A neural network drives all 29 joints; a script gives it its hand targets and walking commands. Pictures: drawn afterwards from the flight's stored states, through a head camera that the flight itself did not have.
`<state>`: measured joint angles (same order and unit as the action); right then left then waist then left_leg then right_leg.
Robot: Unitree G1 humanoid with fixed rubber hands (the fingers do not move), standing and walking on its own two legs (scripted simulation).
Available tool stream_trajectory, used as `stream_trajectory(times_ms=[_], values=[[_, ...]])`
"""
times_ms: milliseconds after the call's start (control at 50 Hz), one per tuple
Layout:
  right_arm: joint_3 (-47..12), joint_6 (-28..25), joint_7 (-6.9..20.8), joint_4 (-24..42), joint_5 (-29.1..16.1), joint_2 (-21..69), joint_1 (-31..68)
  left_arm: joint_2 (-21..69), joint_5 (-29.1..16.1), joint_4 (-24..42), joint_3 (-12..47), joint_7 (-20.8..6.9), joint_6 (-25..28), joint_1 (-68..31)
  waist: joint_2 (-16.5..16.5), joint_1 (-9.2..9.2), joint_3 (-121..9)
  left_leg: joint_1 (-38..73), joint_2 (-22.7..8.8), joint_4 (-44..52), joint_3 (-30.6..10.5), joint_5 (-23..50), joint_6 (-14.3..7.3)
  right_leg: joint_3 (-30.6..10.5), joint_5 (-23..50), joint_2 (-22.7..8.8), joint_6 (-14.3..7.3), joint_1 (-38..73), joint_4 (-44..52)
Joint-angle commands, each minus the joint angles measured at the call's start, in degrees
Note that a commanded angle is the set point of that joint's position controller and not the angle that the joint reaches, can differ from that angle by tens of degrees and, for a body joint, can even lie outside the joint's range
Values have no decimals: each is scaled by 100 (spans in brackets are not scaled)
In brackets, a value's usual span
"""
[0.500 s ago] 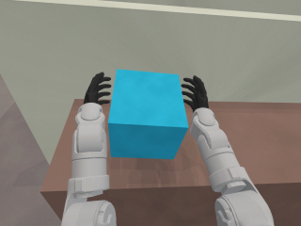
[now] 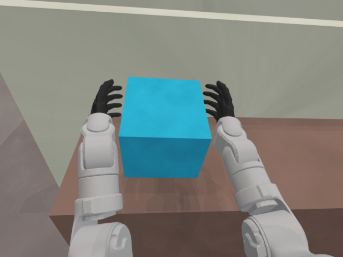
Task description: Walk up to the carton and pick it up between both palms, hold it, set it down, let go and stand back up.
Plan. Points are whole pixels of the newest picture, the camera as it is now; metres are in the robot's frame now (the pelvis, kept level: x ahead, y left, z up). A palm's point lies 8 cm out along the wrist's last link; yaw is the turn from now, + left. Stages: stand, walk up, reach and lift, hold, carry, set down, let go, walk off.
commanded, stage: hold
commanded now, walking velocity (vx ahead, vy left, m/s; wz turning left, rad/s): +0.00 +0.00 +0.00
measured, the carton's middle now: (163, 127) +0.39 +0.01 +0.13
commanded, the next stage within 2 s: none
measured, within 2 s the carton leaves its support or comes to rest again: neither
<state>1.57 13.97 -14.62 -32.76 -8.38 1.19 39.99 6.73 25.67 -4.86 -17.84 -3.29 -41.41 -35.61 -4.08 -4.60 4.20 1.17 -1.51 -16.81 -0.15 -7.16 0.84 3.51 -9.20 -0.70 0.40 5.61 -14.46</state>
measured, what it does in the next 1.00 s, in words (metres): stands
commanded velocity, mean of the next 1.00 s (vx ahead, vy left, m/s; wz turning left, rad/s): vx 0.00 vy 0.00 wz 0.00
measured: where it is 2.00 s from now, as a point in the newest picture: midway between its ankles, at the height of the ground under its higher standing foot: outside the picture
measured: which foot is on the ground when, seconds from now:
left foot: down 0.00-1.00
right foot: down 0.00-1.00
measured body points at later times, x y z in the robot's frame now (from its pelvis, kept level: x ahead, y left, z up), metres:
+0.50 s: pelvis +0.00 +0.00 +0.00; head -0.04 +0.03 +0.45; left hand +0.37 +0.15 +0.19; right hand +0.38 -0.13 +0.19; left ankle +0.04 +0.13 -0.75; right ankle +0.00 -0.12 -0.75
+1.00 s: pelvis +0.00 +0.00 +0.00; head -0.04 +0.03 +0.45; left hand +0.37 +0.14 +0.19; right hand +0.38 -0.13 +0.19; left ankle +0.04 +0.13 -0.75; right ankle +0.00 -0.12 -0.75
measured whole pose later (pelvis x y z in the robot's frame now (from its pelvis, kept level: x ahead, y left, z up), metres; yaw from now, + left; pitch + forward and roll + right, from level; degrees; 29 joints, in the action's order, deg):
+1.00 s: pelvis +0.00 +0.00 +0.00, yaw +0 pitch -12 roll -1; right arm 0.9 12.0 -15.1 -32.4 -7.9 1.6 39.4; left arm 7.1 26.9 -3.8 -18.2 -3.8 -41.6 -35.1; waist -4.4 -4.8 5.6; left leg 2.2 -1.8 -16.9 0.4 -7.3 0.9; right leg 4.1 -9.3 -0.6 0.2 6.8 -14.3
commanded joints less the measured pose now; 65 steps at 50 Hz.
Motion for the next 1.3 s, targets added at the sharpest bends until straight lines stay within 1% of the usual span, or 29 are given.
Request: stream_trajectory(times_ms=[0, 80, 140, 200, 280, 340, 460, 540, 600, 720, 860, 940, 1060, 1100, 1180, 1220, 1280], values=[[-1812, -416, 642, 1482, -258, 2904, 3909, 2615, -850, 45, 2251, -789, 214, -2938, 342, -31, -1752, 629, 330, 81, 424, 611, -104, 352, 535, 329, 244, -118, 191], [-1843, -452, 646, 1447, -271, 2892, 3863, 2587, -805, 64, 2203, -788, 215, -2895, 357, -5, -1728, 657, 335, 61, 431, 709, -106, 359, 598, 337, 238, -87, 185], [-1916, -486, 635, 1527, -318, 2878, 3833, 2586, -803, 156, 2230, -794, 207, -2832, 380, -3, -1795, 720, 340, 6, 430, 909, -86, 361, 794, 351, 232, -10, 161], [-1928, -490, 620, 1529, -333, 2855, 3750, 2584, -794, 226, 2266, -801, 203, -2799, 409, -42, -1730, 758, 345, -19, 423, 1007, -58, 376, 882, 354, 231, -1, 162], [-1999, -501, 601, 1691, -378, 2847, 3706, 2616, -869, 397, 2417, -800, 215, -2781, 443, -106, -1813, 821, 347, -74, 400, 1177, -16, 387, 1043, 364, 231, 39, 134], [-1967, -475, 603, 1644, -355, 2801, 3620, 2603, -855, 383, 2441, -794, 207, -2747, 465, -137, -1689, 818, 338, -48, 392, 1127, -4, 391, 964, 358, 219, -12, 153], [-2011, -466, 599, 1746, -368, 2777, 3601, 2598, -864, 463, 2461, -791, 194, -2705, 448, -121, -1741, 857, 324, -69, 380, 1229, 5, 411, 1005, 369, 211, 24, 137], [-1950, -454, 620, 1680, -333, 2748, 3572, 2574, -833, 442, 2405, -798, 169, -2715, 430, -101, -1660, 802, 308, -5, 402, 1082, -19, 414, 814, 367, 192, -17, 159], [-1957, -472, 632, 1698, -319, 2761, 3631, 2573, -830, 415, 2377, -793, 164, -2739, 416, -76, -1693, 804, 306, -4, 413, 1063, -38, 412, 792, 365, 189, -19, 162], [-1859, -499, 650, 1593, -231, 2770, 3682, 2525, -770, 254, 2220, -820, 150, -2775, 356, -36, -1605, 708, 309, 68, 463, 783, -105, 405, 649, 332, 197, -47, 189], [-1893, -564, 638, 1578, -222, 2798, 3701, 2511, -777, 269, 2216, -831, 195, -2829, 357, -49, -1734, 779, 329, 8, 467, 902, -107, 404, 875, 324, 225, 29, 164], [-1853, -568, 640, 1506, -176, 2796, 3648, 2489, -759, 256, 2191, -843, 210, -2856, 343, -65, -1662, 742, 328, 44, 473, 797, -118, 405, 792, 311, 226, 8, 177], [-1817, -586, 644, 1411, -161, 2739, 3520, 2484, -715, 331, 2173, -862, 214, -2857, 381, -110, -1609, 819, 319, 28, 471, 945, -83, 435, 849, 320, 218, 28, 172], [-1790, -589, 654, 1340, -146, 2721, 3430, 2476, -695, 438, 2179, -870, 225, -2920, 401, -141, -1614, 881, 306, 33, 470, 1008, -66, 452, 846, 325, 211, 40, 171], [-1756, -597, 665, 1171, -93, 2639, 3135, 2385, -593, 686, 2131, -921, 252, -3006, 441, -208, -1638, 1088, 301, 7, 477, 1320, -15, 483, 1066, 330, 212, 162, 159], [-1755, -632, 678, 1198, -71, 2618, 3088, 2378, -601, 780, 2179, -933, 277, -3042, 480, -230, -1657, 1142, 296, -11, 473, 1422, 15, 496, 1109, 329, 201, 169, 159], [-1744, -704, 697, 1295, -40, 2551, 3132, 2362, -559, 705, 2152, -943, 259, -2931, 480, -197, -1577, 1150, 285, -7, 483, 1401, 6, 517, 1019, 326, 175, 156, 189]])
